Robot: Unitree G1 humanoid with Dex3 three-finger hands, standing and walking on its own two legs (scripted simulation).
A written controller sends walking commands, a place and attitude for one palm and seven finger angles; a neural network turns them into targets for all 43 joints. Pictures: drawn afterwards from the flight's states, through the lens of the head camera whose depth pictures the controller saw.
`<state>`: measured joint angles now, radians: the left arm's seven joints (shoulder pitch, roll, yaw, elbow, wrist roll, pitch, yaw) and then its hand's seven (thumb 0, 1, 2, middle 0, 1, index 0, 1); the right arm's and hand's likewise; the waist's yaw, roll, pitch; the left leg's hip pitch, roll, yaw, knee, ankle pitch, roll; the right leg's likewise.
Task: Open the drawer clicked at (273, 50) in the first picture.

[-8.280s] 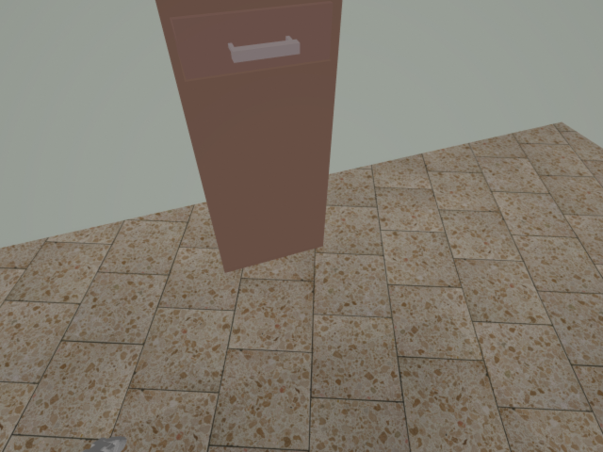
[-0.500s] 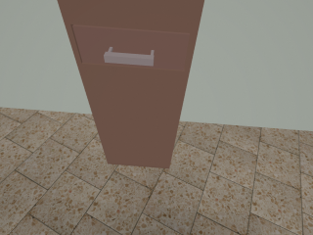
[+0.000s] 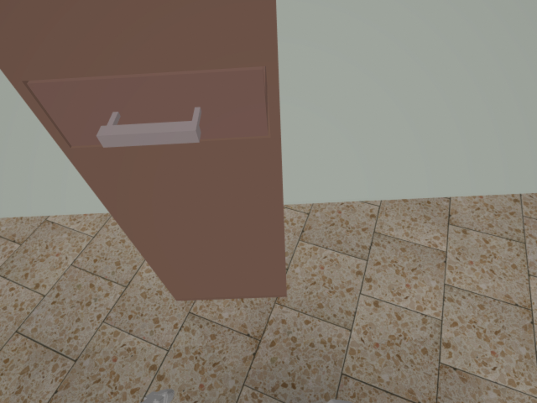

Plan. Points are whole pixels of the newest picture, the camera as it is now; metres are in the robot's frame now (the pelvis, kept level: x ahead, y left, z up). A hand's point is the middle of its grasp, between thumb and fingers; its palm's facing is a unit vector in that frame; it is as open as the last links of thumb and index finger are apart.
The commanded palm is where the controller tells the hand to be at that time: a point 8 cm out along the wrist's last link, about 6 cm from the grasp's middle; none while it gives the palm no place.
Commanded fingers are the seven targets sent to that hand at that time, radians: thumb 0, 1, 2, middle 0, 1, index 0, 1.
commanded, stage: come to a stop and stand still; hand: left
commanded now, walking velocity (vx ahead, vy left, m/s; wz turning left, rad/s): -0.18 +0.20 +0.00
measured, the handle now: (153, 124) +0.53 +0.20 +0.12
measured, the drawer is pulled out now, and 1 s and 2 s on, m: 0.00 0.00 0.00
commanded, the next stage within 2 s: look again from close up in 1.06 s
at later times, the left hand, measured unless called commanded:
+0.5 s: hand out of the picture -0.06 +0.26 -0.17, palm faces +0.08 -0.97 -0.22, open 7.4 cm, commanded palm none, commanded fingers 0.00 0.90 0.90 -0.20 -0.30 -0.20 -0.30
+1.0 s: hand out of the picture -0.12 +0.20 -0.17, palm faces +0.01 -0.99 -0.16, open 7.4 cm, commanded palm none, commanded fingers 0.00 0.90 0.90 -0.20 -0.30 -0.20 -0.30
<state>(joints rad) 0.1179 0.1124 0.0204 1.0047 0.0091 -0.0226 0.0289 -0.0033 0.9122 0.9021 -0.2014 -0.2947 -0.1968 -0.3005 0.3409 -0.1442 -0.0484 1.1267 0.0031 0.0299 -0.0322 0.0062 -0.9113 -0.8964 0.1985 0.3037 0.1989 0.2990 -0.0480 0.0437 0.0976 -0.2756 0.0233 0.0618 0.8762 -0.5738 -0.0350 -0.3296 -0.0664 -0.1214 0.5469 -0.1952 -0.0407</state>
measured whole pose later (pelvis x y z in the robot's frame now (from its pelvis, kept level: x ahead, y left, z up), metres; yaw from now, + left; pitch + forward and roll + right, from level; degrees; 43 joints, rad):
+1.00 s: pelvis -0.11 +0.05 +0.01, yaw -1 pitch -2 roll +0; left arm 0.30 0.11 -0.01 1.14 0.00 0.01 0.03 0.01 0.92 0.90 -0.20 -0.29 -0.20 -0.30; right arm 0.33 -0.12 -0.01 1.17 -0.01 0.02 -0.03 0.00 -0.91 -0.90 0.20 0.30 0.20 0.30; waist -0.02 0.00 0.03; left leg -0.21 0.01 0.06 0.40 -0.15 0.01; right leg -0.12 0.02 -0.05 0.43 -0.27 -0.04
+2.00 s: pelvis -0.07 +0.08 +0.00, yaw -2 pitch +1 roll +1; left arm 0.34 0.16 0.00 1.09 0.03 0.01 0.01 0.00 0.91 0.90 -0.20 -0.29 -0.19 -0.30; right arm 0.28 -0.14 -0.01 1.08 -0.02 -0.02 -0.02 0.01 -0.91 -0.90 0.20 0.30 0.20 0.30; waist -0.01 -0.04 0.00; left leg -0.28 -0.04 0.09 0.52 -0.26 0.06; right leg -0.23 -0.03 -0.03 0.59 -0.39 -0.02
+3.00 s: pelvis +0.05 -0.04 +0.00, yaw +2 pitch +0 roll +2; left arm 0.17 0.15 0.03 0.96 0.02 -0.02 0.03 -0.01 0.93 0.90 -0.20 -0.30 -0.20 -0.30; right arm 0.27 -0.18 -0.05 1.05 -0.01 0.05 -0.01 0.01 -0.91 -0.90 0.20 0.30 0.20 0.30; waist -0.01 0.02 0.05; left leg -0.43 0.01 0.06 0.98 -0.48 -0.06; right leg -0.29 -0.08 -0.10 0.54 -0.25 -0.02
